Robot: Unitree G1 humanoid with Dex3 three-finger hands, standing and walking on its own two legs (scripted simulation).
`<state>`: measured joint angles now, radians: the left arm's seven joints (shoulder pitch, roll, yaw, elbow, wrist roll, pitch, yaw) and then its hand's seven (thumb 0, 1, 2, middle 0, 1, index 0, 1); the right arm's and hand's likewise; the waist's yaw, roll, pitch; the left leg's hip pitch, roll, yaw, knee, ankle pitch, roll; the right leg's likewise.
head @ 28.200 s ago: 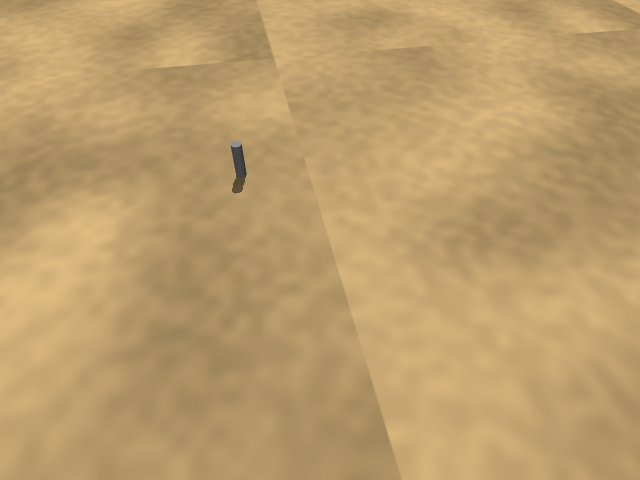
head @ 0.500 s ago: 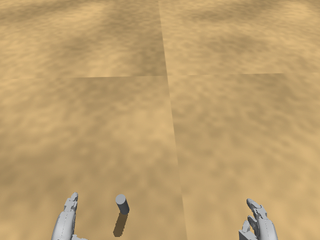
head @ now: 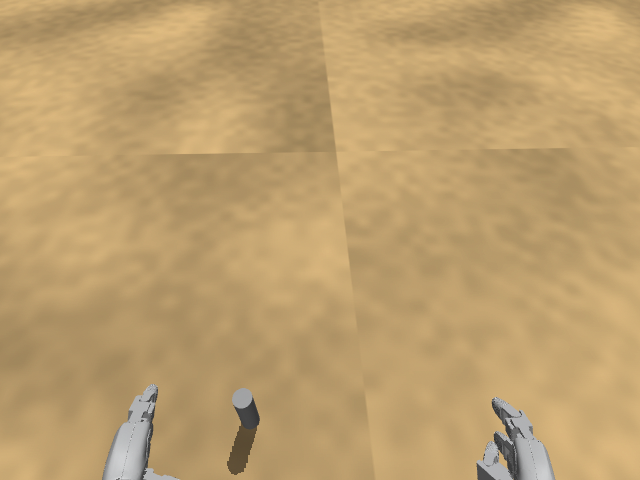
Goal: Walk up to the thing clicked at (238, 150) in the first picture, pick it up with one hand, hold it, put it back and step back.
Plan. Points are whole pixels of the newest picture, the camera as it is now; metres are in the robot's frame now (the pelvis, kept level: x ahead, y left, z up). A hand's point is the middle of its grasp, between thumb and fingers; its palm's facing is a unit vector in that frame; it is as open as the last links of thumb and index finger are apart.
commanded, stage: stand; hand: left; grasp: from the side
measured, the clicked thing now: (246, 409) +0.41 +0.21 -0.63
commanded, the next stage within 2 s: none
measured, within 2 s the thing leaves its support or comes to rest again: neither
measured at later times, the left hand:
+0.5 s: hand out of the picture +0.11 +0.24 -0.11, palm faces -0.02 -0.94 -0.35, open 7.9 cm
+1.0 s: hand out of the picture +0.03 +0.25 -0.10, palm faces -0.01 -0.94 -0.35, open 7.4 cm
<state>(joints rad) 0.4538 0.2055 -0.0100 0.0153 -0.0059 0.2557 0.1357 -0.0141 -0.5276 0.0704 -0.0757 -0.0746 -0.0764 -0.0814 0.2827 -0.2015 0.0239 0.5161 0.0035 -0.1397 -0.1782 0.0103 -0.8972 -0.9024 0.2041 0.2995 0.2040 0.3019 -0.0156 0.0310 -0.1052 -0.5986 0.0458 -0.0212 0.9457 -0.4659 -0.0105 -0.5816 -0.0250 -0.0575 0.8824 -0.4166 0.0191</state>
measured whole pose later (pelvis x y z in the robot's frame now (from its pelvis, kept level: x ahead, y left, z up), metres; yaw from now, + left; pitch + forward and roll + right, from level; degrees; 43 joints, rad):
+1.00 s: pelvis -0.01 +0.01 +0.05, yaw +0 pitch -5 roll +0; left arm 0.17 0.32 0.00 1.12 0.03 0.00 0.02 0.00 0.90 0.90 -0.21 -0.30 -0.21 -0.30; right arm 0.16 -0.30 -0.02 1.11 -0.03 0.00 0.00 0.00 -0.90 -0.90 0.20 0.30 0.20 0.30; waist 0.01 0.02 0.05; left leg -0.12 -0.01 0.02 0.39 -0.18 0.01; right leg -0.14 -0.06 -0.03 0.40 -0.17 0.04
